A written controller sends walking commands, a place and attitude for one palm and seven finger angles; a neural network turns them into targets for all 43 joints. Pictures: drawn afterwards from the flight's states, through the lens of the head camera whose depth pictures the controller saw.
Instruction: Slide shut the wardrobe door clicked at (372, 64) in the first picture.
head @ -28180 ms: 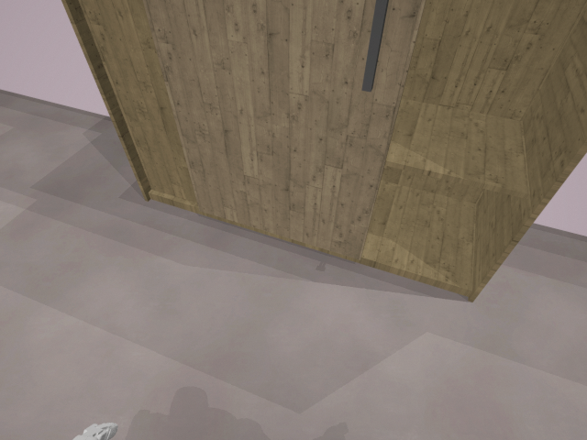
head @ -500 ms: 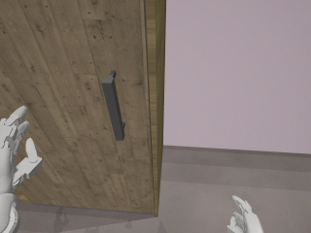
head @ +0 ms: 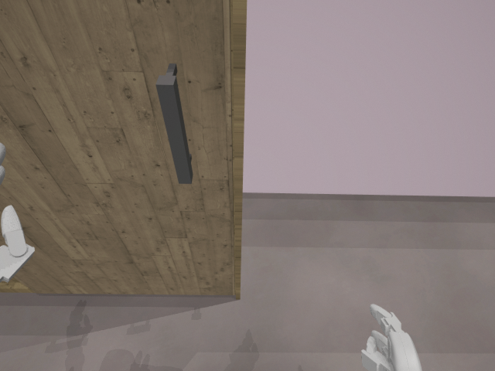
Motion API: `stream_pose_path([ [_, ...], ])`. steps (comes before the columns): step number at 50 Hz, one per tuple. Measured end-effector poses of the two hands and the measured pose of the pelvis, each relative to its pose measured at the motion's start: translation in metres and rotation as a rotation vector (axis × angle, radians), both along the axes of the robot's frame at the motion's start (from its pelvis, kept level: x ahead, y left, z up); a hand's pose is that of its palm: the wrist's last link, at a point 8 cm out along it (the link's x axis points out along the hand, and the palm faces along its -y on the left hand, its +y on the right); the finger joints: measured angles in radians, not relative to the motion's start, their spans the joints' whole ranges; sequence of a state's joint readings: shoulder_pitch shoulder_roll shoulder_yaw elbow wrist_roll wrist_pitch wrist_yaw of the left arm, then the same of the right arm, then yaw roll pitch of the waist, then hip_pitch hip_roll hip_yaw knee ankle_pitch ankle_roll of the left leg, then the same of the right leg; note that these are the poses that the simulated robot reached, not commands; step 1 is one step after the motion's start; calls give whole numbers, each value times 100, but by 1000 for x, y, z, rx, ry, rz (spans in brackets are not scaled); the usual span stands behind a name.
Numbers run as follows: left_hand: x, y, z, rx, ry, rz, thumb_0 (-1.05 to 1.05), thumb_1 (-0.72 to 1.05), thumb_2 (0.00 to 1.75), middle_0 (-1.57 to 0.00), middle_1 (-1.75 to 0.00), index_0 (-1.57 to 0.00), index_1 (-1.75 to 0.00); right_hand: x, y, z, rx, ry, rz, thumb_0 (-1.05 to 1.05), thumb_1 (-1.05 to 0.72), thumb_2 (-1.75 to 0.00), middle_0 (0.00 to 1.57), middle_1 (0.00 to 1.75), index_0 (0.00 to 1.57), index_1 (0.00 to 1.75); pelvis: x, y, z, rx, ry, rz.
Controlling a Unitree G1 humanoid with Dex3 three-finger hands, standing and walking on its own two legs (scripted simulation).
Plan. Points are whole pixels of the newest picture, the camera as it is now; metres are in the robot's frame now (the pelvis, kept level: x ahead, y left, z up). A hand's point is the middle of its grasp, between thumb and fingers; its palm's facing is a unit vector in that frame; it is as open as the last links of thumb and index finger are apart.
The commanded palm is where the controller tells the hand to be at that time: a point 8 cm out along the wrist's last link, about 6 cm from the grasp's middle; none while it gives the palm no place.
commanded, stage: step back with the hand held close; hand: left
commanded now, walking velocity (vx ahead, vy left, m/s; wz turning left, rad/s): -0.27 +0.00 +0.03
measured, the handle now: (179, 129) +0.45 +0.16 +0.15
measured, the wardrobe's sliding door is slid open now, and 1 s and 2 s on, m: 0.00 0.00 0.00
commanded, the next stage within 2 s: stop stepping back and stand still in 0.74 s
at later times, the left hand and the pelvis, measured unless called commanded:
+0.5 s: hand out of the picture +0.13 +0.27 +0.17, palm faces +0.46 -0.76 -0.46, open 7.4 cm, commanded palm +0.06 +0.31 +0.18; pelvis -0.06 +0.00 -0.01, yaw +2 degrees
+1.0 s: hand out of the picture +0.07 +0.27 +0.17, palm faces +0.36 -0.83 -0.43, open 7.4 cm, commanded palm +0.00 +0.31 +0.18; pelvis -0.15 +0.01 +0.00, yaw -2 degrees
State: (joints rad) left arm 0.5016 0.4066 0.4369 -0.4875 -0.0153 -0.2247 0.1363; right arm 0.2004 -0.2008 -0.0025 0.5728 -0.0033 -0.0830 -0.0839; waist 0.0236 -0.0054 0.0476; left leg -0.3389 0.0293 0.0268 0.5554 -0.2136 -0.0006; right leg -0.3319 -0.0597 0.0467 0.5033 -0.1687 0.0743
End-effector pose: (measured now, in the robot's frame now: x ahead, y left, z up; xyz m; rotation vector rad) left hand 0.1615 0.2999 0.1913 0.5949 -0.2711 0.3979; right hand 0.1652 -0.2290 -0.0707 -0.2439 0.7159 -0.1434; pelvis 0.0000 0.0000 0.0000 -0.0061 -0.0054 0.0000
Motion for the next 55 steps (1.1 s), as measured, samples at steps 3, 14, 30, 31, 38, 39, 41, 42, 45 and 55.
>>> stream_pose_path([
  [3, -14, 0, -1, -1, -25, 16, 2, 89, 90, -21, -31, -21, -30, -9, 1, -3, 2, -8, 14, 1, -90, -89, 21, 30, 21, 30, -10, -1, -3, -7, 1, 6],
  [14, -38, 5, -3, -2, -84, -8, 2, 89, 90, -21, -31, -21, -30, -49, 0, -7, -29, 3, 3, 1, -90, -89, 21, 30, 21, 30, -39, 6, -8, -29, -2, 21],
  [30, -87, 15, -1, 35, -87, -47, 1, 89, 90, -22, -31, -21, -30, -74, 11, 0, -54, -4, 39, 1, -90, -89, 21, 30, 21, 30, -83, 13, -7, -31, 14, 43],
  [31, -90, 19, 0, 39, -81, -37, 1, 89, 90, -22, -31, -21, -30, -76, 14, 4, -52, -15, 42, 1, -91, -89, 21, 30, 21, 30, -87, 13, -5, -43, 16, 46],
  [38, -121, 19, 5, -34, -82, 1, 2, 89, 90, -21, -31, -21, -30, -97, 29, 16, 0, -55, 82, 1, -90, -89, 21, 30, 21, 30, -112, 8, 6, -71, 57, 13],
  [39, -125, 14, 4, -41, -80, -6, 2, 89, 90, -21, -31, -21, -30, -100, 29, 15, 5, -57, 88, 1, -90, -89, 21, 30, 21, 30, -117, 7, 5, -64, 63, 7],
  [41, -131, 4, 2, -32, -83, -37, 2, 89, 90, -21, -31, -21, -30, -108, 27, 8, 11, -58, 93, 1, -90, -89, 21, 30, 21, 30, -129, 3, -1, -34, 70, -26],
  [42, -133, 0, 1, -37, -80, -54, 2, 89, 90, -21, -31, -21, -30, -114, 25, 5, 7, -46, 88, 1, -90, -89, 21, 30, 21, 30, -135, 3, -1, -39, 64, -39],
  [45, -133, -6, 1, -52, -69, -100, 2, 89, 90, -21, -31, -21, -30, -137, 19, 2, 2, -3, 40, 1, -90, -89, 21, 30, 21, 30, -142, 6, 2, -28, 57, -51],
  [55, -149, 5, -5, -54, 20, -101, 2, 89, 90, -21, -31, -21, -30, -211, -3, 18, -41, -16, -82, 1, -90, -89, 21, 30, 21, 30, -173, 10, 9, -3, 23, -42],
])
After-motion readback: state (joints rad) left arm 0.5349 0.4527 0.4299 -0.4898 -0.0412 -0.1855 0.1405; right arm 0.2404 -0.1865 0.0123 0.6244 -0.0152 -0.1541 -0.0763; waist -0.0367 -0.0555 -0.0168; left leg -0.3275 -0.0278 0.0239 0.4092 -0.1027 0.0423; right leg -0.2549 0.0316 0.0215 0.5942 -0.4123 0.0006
